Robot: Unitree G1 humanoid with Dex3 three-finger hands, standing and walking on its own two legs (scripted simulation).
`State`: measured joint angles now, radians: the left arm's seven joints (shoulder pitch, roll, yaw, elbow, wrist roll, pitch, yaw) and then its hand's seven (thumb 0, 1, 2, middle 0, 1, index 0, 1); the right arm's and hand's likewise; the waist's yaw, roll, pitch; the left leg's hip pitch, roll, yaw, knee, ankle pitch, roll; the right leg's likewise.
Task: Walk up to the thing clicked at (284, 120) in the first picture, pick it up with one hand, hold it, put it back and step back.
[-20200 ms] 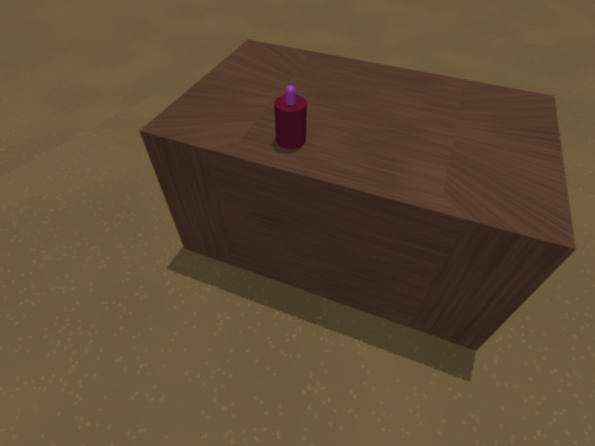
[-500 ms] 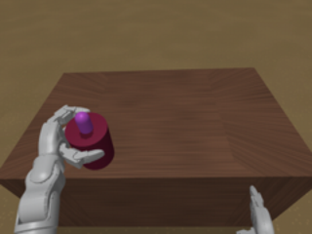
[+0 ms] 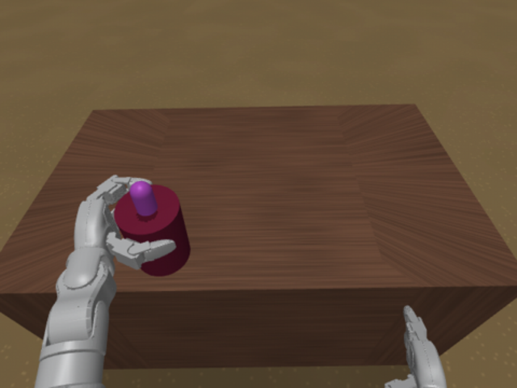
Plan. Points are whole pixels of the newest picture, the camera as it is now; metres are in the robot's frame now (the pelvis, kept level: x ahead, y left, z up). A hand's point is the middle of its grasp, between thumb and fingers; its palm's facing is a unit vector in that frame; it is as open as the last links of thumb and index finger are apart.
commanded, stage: crouch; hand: left
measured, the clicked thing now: (153, 223) +0.35 +0.15 +0.10
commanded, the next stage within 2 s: lower in 0.98 s
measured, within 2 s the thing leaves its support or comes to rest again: rests again in 1.76 s
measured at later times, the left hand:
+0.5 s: hand (164, 210) +0.43 +0.17 +0.04, palm faces +0.10 -0.99 -0.02, open 11.9 cm
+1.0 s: hand (168, 208) +0.46 +0.17 +0.00, palm faces +0.11 -0.99 -0.02, open 11.9 cm
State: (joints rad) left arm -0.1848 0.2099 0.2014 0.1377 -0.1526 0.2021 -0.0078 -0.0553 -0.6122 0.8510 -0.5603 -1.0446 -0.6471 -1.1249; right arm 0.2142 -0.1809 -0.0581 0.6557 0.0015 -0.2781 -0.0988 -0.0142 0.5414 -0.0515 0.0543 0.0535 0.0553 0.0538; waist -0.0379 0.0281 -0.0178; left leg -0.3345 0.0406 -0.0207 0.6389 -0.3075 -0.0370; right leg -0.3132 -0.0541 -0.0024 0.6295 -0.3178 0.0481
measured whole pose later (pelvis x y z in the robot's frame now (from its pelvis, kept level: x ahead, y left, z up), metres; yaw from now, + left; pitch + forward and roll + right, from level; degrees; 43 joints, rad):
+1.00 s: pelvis -0.01 +0.01 -0.05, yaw -2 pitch +15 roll -2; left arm -0.68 0.35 0.31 0.95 -0.09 -0.32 0.00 -0.04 -0.61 0.82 -0.59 -1.00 -0.68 -1.08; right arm 0.36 -0.22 -0.05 0.12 -0.04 -0.07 -0.02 -0.01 0.52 -0.06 0.06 0.05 0.06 0.05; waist -0.16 -0.01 -0.08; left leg -0.84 0.06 -0.03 1.00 -0.43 -0.03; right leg -0.80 -0.03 0.02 0.95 -0.41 0.06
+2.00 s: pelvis -0.02 +0.01 -0.09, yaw -2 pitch +22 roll -3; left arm -0.76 0.43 0.39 1.12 -0.05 -0.47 -0.02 -0.02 -0.61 0.79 -0.64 -0.95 -0.72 -1.03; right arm 0.38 -0.25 -0.03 -0.06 -0.06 0.02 0.03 -0.01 0.51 -0.06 0.06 0.05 0.06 0.05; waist -0.23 -0.01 -0.13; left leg -1.11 0.06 -0.06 1.22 -0.50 -0.04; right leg -1.07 -0.02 0.00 1.17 -0.49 0.05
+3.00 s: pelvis +0.00 +0.01 -0.05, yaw -2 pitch +18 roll -2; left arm -0.76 0.60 0.40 1.06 -0.04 -0.23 -0.16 -0.01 -0.56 0.04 -0.04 -0.04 -0.05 -0.04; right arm 0.43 -0.25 0.01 0.00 0.00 0.07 0.01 -0.01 0.55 -0.05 0.06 0.05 0.06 0.06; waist -0.15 0.00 -0.15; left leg -0.89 0.07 -0.03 1.04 -0.47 -0.03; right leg -0.85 -0.02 0.02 0.98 -0.44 0.06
